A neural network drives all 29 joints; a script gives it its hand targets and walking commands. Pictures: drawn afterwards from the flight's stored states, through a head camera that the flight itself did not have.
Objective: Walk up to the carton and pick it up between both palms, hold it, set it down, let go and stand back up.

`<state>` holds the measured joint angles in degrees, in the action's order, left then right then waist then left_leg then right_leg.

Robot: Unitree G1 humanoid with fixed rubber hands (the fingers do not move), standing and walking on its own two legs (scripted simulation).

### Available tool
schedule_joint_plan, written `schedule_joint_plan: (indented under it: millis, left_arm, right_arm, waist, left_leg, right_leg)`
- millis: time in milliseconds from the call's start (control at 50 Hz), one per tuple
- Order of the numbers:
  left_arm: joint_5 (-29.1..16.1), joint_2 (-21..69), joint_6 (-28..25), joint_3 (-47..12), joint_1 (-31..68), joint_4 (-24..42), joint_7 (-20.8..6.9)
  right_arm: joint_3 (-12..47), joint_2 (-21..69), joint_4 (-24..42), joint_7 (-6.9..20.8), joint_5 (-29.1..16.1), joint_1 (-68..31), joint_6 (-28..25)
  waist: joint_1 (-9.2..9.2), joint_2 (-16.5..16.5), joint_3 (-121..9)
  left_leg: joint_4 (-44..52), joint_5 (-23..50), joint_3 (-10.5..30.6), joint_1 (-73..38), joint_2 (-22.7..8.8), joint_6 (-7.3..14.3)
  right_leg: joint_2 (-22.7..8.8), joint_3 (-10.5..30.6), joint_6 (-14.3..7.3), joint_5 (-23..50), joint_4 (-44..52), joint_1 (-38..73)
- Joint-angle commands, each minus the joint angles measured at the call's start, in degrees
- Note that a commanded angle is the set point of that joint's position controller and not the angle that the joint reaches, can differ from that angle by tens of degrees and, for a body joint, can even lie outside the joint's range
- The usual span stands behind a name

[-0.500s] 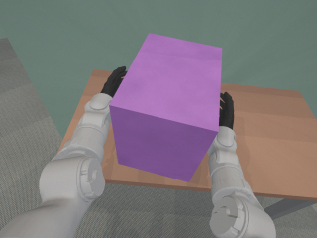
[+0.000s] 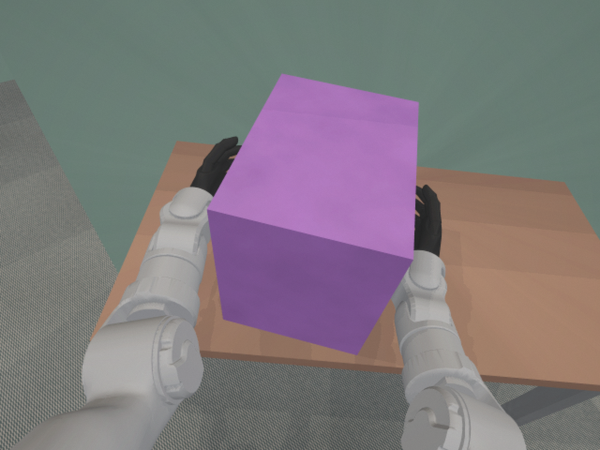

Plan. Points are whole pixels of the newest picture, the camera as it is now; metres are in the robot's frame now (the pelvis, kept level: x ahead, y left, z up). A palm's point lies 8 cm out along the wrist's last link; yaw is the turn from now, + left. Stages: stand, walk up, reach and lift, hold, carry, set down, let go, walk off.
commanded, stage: reach and lift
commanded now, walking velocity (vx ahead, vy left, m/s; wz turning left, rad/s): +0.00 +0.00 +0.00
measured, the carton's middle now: (318, 213) +0.44 -0.05 +0.06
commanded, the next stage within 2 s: none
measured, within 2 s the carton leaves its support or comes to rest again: leaves its support in 0.28 s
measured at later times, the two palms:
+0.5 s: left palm (212, 185) +0.43 +0.10 +0.13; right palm (431, 251) +0.35 -0.18 +0.08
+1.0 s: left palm (219, 181) +0.43 +0.09 +0.14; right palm (443, 243) +0.35 -0.20 +0.10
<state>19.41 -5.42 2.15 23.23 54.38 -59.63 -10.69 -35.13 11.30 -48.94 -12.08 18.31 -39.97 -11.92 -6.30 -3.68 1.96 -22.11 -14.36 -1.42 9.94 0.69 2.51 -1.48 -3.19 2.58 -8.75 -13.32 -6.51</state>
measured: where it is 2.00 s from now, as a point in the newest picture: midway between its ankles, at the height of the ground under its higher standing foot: outside the picture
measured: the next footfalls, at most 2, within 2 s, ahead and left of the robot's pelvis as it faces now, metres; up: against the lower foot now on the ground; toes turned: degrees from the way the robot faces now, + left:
none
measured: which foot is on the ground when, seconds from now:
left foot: down 0.00-1.00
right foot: down 0.00-1.00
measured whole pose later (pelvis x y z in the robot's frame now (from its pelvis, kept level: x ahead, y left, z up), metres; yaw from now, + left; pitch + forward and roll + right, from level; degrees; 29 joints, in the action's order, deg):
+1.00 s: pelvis -0.02 -0.01 +0.00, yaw -2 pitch +4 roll -1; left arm 14.2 -4.6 -2.3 15.2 55.2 -60.7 -4.2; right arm -23.2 3.5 -54.5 -14.2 6.3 -39.5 -17.9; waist -1.8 -1.9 -2.6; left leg -18.5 -10.6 -3.6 12.4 -0.7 1.5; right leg -0.2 -1.8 1.1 -4.5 -10.2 -10.0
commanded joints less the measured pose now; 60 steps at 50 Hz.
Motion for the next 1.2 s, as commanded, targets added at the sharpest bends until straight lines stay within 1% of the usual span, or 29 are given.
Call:
schedule_joint_plan:
  millis: [0,120,180,260,280,300,360,420,440,520,540,560,580,680,780,800,820,840,860,920,940,980,1020,1040,1060,1080,1100,1120,1180]
  left_arm:
    - [0.94,27.06,-0.27,-10.27,26.55,-0.63,-4.72]
    - [-0.58,29.25,-2.91,-14.22,30.28,3.06,-2.79]
    - [-1.66,31.38,-7.2,-17.57,31.64,4.38,-0.93]
    - [-1.07,31.09,-11.47,-17.29,33.82,2.04,0.06]
    - [-0.86,30.97,-11.74,-17.61,34.36,1.01,0.08]
    - [-0.88,31.01,-12.32,-16.84,35.44,0.74,0.23]
    - [-1.03,31.3,-14.15,-17.41,36.18,-0.37,0.85]
    - [-1.45,31.33,-15.0,-18.0,38.21,-0.63,0.47]
    - [-1.7,31.08,-15.5,-17.47,38.67,-1.1,0.46]
    - [-1.7,30.78,-16.29,-16.92,41.67,-3.7,0.13]
    - [-1.57,30.98,-16.51,-16.26,41.25,-3.88,0.31]
    - [-1.35,30.94,-15.9,-16.67,40.76,-4.44,0.18]
    - [-1.28,30.33,-15.6,-15.61,40.01,-5.35,0.05]
    - [-1.9,30.43,-15.17,-14.97,41.35,-5.31,-0.37]
    - [-2.06,31.59,-13.84,-16.52,40.01,-1.37,0.2]
    - [-3.02,31.0,-13.68,-16.98,41.08,-0.96,-0.17]
    - [-3.27,31.08,-13.61,-16.35,40.71,0.06,-0.04]
    - [-3.97,31.03,-13.26,-17.92,41.64,0.39,-0.24]
    - [-3.92,31.94,-12.53,-18.31,38.78,1.81,0.01]
    - [-4.43,32.07,-9.49,-19.18,36.32,3.82,-0.66]
    - [-4.52,33.46,-7.97,-20.05,34.99,5.93,-0.32]
    - [-5.36,33.49,-5.3,-20.86,35.92,8.48,-1.01]
    - [-6.1,34.45,-3.41,-22.43,37.1,12.79,-1.02]
    - [-6.47,35.23,-2.24,-22.96,35.47,14.06,-0.67]
    - [-6.85,36.1,-0.96,-24.14,34.35,15.56,-0.52]
    - [-6.91,36.1,0.46,-24.13,32.4,16.12,-0.46]
    - [-7.81,36.19,1.8,-25.37,31.7,18.05,-0.53]
    - [-7.69,36.52,3.23,-25.14,30.67,20.26,-0.29]
    - [-8.02,35.71,7.87,-26.24,28.96,25.01,-0.81]
  right_arm:
    - [18.89,23.45,1.58,7.09,2.68,-32.83,-2.17]
    - [18.47,22.82,0.96,7.44,2.58,-35.6,-5.99]
    - [19.63,22.38,-1.03,7.74,3.08,-38.6,-11.62]
    - [19.78,21.95,-5.14,7.79,3.47,-40.74,-14.83]
    - [18.55,21.43,-8.02,7.62,3.69,-40.14,-14.62]
    - [18.89,21.13,-7.73,7.69,3.46,-42.06,-15.27]
    - [20.2,21.34,-8.77,7.37,3.24,-43.35,-16.95]
    - [19.55,21.77,-10.49,6.35,3.25,-43.43,-16.76]
    - [20.29,21.83,-9.34,6.29,2.97,-44.77,-17.06]
    - [19.93,22.31,-9.26,5.87,3.34,-47.1,-17.03]
    - [21.0,22.48,-8.51,6.16,3.15,-47.91,-17.04]
    - [20.27,22.06,-9.66,6.02,2.81,-46.86,-16.51]
    - [21.56,21.88,-8.19,6.18,2.45,-47.78,-16.27]
    - [24.6,24.03,-3.19,6.13,1.49,-50.22,-15.19]
    - [28.42,23.23,-2.11,6.72,-1.54,-48.7,-13.61]
    - [28.89,24.27,-1.08,6.41,-2.02,-49.0,-13.24]
    - [30.85,23.71,0.15,6.89,-2.71,-50.02,-13.05]
    - [30.12,24.04,0.31,6.45,-3.0,-49.87,-12.73]
    - [32.45,23.87,1.42,6.41,-4.42,-48.96,-12.38]
    - [33.7,22.7,2.19,5.68,-6.4,-46.5,-9.53]
    - [34.99,21.93,3.37,5.93,-7.87,-46.73,-8.87]
    - [35.3,22.15,4.94,5.18,-9.08,-46.73,-7.21]
    - [36.46,22.58,6.79,4.79,-10.55,-47.13,-5.66]
    - [38.92,22.85,10.25,5.06,-11.88,-48.48,-5.19]
    - [38.88,22.22,10.92,5.1,-12.53,-48.05,-4.39]
    - [40.19,21.7,13.06,5.23,-13.73,-48.13,-3.53]
    - [40.59,21.48,15.2,5.1,-14.41,-48.24,-2.65]
    - [42.24,20.86,16.27,5.42,-15.63,-48.36,-1.35]
    - [43.01,19.54,16.9,5.24,-18.08,-45.87,1.99]
  waist:
    - [-2.61,7.72,-27.56]
    - [-3.1,10.23,-33.21]
    - [-2.19,11.71,-37.89]
    - [-0.9,9.95,-36.95]
    - [-2.13,9.91,-34.58]
    - [-0.4,10.09,-34.58]
    - [0.22,9.74,-36.79]
    - [-1.27,8.27,-36.9]
    - [-0.01,7.71,-37.6]
    - [0.29,6.8,-37.8]
    - [2.0,6.5,-37.99]
    - [0.45,6.65,-36.7]
    - [2.49,5.99,-36.61]
    - [3.8,3.85,-40.7]
    - [5.27,6.08,-42.94]
    - [4.55,4.79,-43.8]
    - [6.83,4.49,-44.1]
    - [4.31,4.23,-44.5]
    - [5.74,5.35,-44.21]
    - [4.08,3.54,-40.48]
    - [5.17,5.16,-40.77]
    - [3.23,4.19,-38.76]
    - [2.87,5.22,-39.91]
    - [4.41,5.07,-41.12]
    - [2.83,5.14,-40.44]
    - [3.84,5.45,-39.62]
    - [2.58,4.25,-39.98]
    - [4.09,4.6,-39.09]
    - [2.32,4.35,-34.92]
  left_leg:
    - [0.09,32.46,-4.15,-10.65,-0.48,-6.83]
    - [-1.7,40.37,-3.21,-15.26,-1.66,-9.24]
    - [-4.05,50.82,-2.36,-19.5,-2.73,-11.11]
    - [-1.91,43.59,-2.69,-14.82,-2.29,-9.7]
    - [-1.0,41.41,-2.2,-14.76,-2.62,-9.79]
    - [-0.61,40.81,-2.5,-14.29,-2.56,-9.78]
    - [-0.8,41.69,-2.99,-14.6,-2.21,-9.58]
    - [0.52,35.93,-2.93,-13.13,-1.89,-8.84]
    - [0.76,33.74,-3.29,-12.06,-1.58,-8.29]
    - [2.36,25.64,-3.87,-9.8,-1.15,-7.14]
    - [2.6,25.54,-4.13,-8.52,-1.17,-6.77]
    - [2.77,25.22,-3.75,-9.25,-1.32,-6.79]
    - [3.08,23.58,-4.38,-8.01,-0.97,-6.21]
    - [3.57,20.13,-5.29,-4.19,0.06,-4.38]
    - [2.8,25.07,-5.06,-7.31,-0.58,-5.13]
    - [2.56,24.69,-5.25,-6.51,-0.16,-4.74]
    - [2.62,25.65,-5.25,-5.81,-0.38,-4.75]
    - [2.55,25.07,-4.79,-6.39,-0.39,-5.04]
    - [1.87,28.38,-4.6,-7.92,-0.52,-5.4]
    - [2.34,28.65,-4.2,-9.96,-0.57,-5.07]
    - [1.89,31.53,-3.93,-11.79,-0.91,-5.72]
    - [1.14,31.94,-4.01,-12.18,-0.48,-5.8]
    - [1.56,30.44,-3.81,-11.94,-0.18,-5.82]
    - [0.85,33.33,-3.58,-12.74,-0.22,-5.77]
    - [0.56,35.09,-2.86,-14.03,-0.44,-6.27]
    - [0.3,35.66,-2.68,-14.46,-0.27,-6.22]
    - [0.15,35.39,-2.22,-15.07,-0.27,-6.13]
    - [0.24,36.32,-2.23,-15.31,-0.22,-6.0]
    - [0.78,36.66,-1.9,-16.56,0.01,-6.12]
  right_leg:
    - [4.09,-4.44,-0.08,24.5,-3.16,9.4]
    - [5.02,-5.55,-1.31,24.28,-2.56,5.72]
    - [5.7,-6.15,-2.22,26.86,-2.52,3.51]
    - [4.79,-5.36,-2.71,26.95,-2.23,6.89]
    - [4.67,-5.48,-2.68,25.06,-1.93,6.27]
    - [4.49,-5.32,-2.83,23.19,-1.52,5.73]
    - [4.53,-4.86,-3.05,24.62,-1.06,6.01]
    - [4.26,-4.64,-2.73,24.37,-0.78,6.62]
    - [4.02,-4.39,-2.77,23.76,-0.65,6.84]
    - [3.37,-4.0,-2.81,20.62,-0.49,6.37]
    - [3.38,-3.93,-2.86,20.78,-1.05,7.07]
    - [3.34,-3.9,-2.83,21.18,-0.92,7.18]
    - [3.09,-3.61,-2.81,19.43,-0.6,7.53]
    - [2.16,-2.21,-2.28,23.43,-1.71,12.13]
    - [2.74,-1.81,-2.9,24.91,-2.45,12.58]
    - [2.45,-1.35,-2.54,25.78,-2.18,13.43]
    - [2.55,-1.23,-2.49,26.25,-2.94,14.12]
    - [2.43,-1.19,-2.09,27.57,-2.7,13.94]
    - [2.78,-1.11,-2.49,29.25,-3.07,14.75]
    - [2.9,-0.81,-2.04,28.01,-1.62,14.29]
    - [3.4,-1.19,-2.51,27.48,-1.73,13.76]
    - [3.16,-0.87,-1.9,28.34,-1.11,13.81]
    - [3.18,-0.88,-1.75,28.12,-1.49,15.0]
    - [3.52,-0.92,-1.63,29.87,-2.11,16.13]
    - [3.78,-1.08,-1.32,30.81,-2.12,15.94]
    - [3.72,-0.98,-1.38,29.68,-1.81,15.9]
    - [3.81,-1.1,-0.99,29.86,-1.67,16.16]
    - [3.97,-1.11,-1.16,29.25,-2.12,16.66]
    - [3.97,-1.23,-0.46,27.93,-1.71,17.25]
